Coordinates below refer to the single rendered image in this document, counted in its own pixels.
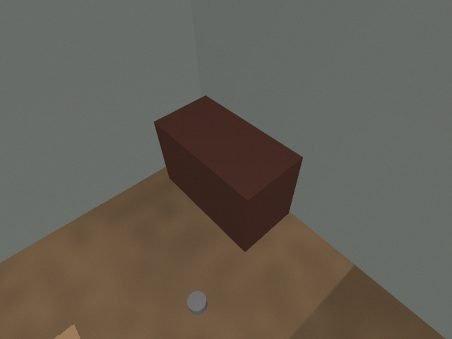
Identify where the tin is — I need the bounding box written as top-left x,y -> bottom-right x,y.
187,291 -> 208,315

